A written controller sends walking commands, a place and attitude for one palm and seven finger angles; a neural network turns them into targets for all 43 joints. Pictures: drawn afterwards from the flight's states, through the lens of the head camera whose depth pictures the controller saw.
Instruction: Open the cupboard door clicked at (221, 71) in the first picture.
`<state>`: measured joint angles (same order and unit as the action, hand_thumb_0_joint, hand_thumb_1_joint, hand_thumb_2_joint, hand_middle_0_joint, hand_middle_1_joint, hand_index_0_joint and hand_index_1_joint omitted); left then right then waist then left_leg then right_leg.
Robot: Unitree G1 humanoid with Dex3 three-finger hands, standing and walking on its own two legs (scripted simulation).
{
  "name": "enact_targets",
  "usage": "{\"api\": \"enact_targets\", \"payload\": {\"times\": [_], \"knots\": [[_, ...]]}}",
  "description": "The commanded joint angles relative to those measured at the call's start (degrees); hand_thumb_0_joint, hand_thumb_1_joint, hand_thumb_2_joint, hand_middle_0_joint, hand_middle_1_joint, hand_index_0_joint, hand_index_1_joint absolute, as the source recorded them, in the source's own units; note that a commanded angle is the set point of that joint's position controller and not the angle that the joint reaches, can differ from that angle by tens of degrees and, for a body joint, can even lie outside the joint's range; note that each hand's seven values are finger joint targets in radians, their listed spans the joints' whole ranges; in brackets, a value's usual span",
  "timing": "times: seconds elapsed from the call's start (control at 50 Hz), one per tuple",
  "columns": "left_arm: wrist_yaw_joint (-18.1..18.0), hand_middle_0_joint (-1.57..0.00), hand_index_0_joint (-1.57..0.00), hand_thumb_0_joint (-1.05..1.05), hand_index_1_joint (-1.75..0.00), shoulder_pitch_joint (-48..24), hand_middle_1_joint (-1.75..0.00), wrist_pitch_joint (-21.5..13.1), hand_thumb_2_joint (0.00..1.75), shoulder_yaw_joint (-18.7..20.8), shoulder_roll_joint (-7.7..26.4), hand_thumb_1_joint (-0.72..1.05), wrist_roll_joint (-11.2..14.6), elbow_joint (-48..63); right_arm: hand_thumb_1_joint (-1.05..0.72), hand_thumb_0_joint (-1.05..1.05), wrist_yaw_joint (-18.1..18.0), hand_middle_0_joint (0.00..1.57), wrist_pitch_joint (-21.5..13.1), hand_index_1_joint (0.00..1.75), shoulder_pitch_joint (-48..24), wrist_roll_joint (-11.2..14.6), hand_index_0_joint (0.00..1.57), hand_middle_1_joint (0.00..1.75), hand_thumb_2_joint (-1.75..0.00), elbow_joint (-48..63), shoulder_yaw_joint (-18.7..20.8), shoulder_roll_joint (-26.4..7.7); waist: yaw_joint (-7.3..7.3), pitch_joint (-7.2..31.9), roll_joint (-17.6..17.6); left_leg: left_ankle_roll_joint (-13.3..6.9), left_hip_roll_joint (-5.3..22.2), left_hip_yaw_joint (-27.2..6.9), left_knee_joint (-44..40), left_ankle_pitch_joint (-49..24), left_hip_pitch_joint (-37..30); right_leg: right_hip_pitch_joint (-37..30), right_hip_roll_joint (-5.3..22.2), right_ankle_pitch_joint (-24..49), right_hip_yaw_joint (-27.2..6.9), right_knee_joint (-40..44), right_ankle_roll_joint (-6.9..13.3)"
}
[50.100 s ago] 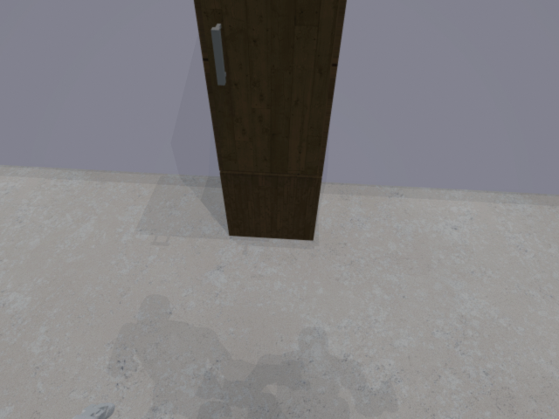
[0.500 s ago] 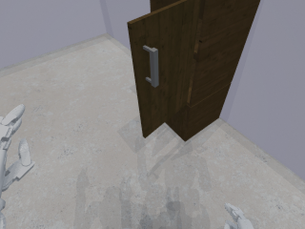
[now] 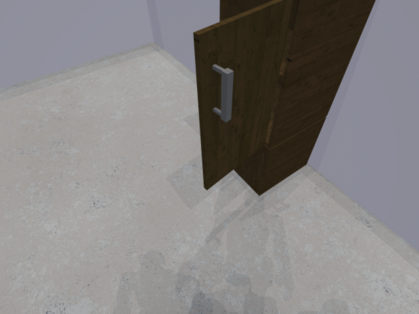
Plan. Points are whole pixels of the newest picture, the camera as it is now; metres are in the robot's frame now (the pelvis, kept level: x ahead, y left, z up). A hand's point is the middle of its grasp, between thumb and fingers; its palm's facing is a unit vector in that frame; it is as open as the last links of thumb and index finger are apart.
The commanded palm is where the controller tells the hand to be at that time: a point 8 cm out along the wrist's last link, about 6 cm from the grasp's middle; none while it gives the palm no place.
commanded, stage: let the arm hang, fingers relaxed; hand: left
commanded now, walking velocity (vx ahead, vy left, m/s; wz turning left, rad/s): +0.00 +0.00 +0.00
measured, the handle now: (221, 93) +0.62 +0.01 +0.09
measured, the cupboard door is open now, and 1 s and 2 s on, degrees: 98 98 98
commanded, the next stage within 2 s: look to check the result in 0.56 s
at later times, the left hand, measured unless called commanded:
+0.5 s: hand out of the picture -0.01 +0.18 -0.17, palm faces +0.02 -0.98 -0.18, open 7.4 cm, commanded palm none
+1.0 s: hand out of the picture +0.00 +0.19 -0.17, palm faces +0.02 -0.98 -0.20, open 7.4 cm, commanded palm none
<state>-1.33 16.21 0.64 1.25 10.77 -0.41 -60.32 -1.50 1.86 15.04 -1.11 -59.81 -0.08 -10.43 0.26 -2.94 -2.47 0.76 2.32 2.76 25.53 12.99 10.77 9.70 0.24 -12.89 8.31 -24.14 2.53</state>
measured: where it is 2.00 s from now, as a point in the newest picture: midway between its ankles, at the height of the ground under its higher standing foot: outside the picture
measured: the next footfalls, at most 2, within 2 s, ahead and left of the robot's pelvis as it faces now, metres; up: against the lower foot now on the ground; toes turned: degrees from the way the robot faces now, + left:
none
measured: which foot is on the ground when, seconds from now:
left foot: down 0.00-1.00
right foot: down 0.00-1.00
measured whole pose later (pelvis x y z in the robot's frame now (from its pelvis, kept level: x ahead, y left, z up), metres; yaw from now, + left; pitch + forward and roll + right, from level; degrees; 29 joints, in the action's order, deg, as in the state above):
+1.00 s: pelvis +0.01 +0.02 +0.00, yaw -2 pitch -1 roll +0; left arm -2.1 16.3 -0.7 1.1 6.5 -0.5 -66.1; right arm -1.8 0.2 16.2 -0.9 -65.7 0.1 -7.4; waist 0.4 -2.2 -1.6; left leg -1.2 0.2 5.4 22.1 12.1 8.9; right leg 10.0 2.2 -12.5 5.6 -23.8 0.5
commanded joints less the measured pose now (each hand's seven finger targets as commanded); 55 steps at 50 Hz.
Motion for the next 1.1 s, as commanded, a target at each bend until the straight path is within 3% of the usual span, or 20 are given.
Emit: {"api": "enact_targets", "payload": {"times": [0.0,0.1,0.46,0.64,1.08], "knots": [[-0.2,-0.2,-0.2,0.0,-0.3,0.2,-0.3,-1.4,0.9,0.5,5.3,0.9,0.0,-0.3,-0.9,0.0,-0.1,0.2,-1.2,0.3,3.4,-0.2,0.2,0.3,-0.9,-0.3,0.8,-4.3,0.34,-2.5,5.2,-1.9,4.2,-3.2,-6.2,-2.8,1.0,2.1,7.0,-1.3,-7.8,8.4,0.2],[-0.5,-0.2,-0.2,0.0,-0.3,1.2,-0.3,-1.5,0.9,0.4,5.0,0.9,0.1,-2.9,-0.9,0.0,-0.1,0.2,-1.4,0.3,4.6,-0.3,0.2,0.3,-0.9,-3.1,0.5,-3.5,0.22,-1.4,3.7,-2.1,3.9,-2.9,-7.2,-2.0,0.2,1.6,6.9,-2.6,-8.4,8.5,0.2],[-0.8,-0.2,-0.2,0.0,-0.3,3.9,-0.3,-1.3,0.9,0.5,1.8,0.9,0.0,-5.5,-0.9,0.0,-0.7,0.2,-1.7,0.3,7.3,-0.2,0.2,0.3,-0.9,-5.4,0.6,-0.6,0.12,-3.9,0.5,-2.3,3.8,-3.1,-8.9,0.9,2.9,2.5,6.3,-1.3,-7.8,6.0,-0.1],[-0.9,-0.2,-0.2,0.0,-0.3,4.6,-0.3,-1.5,0.9,0.7,1.2,0.9,-0.1,-5.3,-0.9,0.0,-0.8,0.2,-2.0,0.3,7.4,-0.1,0.2,0.3,-0.9,-5.0,0.9,-0.7,0.25,-1.6,1.5,-2.6,4.1,-3.3,-8.2,-2.1,1.1,2.2,6.4,1.5,-7.6,5.1,-0.4],[-1.0,-0.2,-0.2,0.0,-0.3,3.4,-0.3,-2.1,0.9,0.9,3.0,0.9,-0.2,-4.7,-0.9,0.0,-0.6,0.2,-2.3,0.3,5.0,0.1,0.2,0.3,-0.9,-5.1,1.0,-2.6,0.19,-1.1,2.4,-2.5,4.3,-3.0,-8.0,-7.1,-1.1,1.0,6.6,5.7,-8.0,5.5,-0.4]]}}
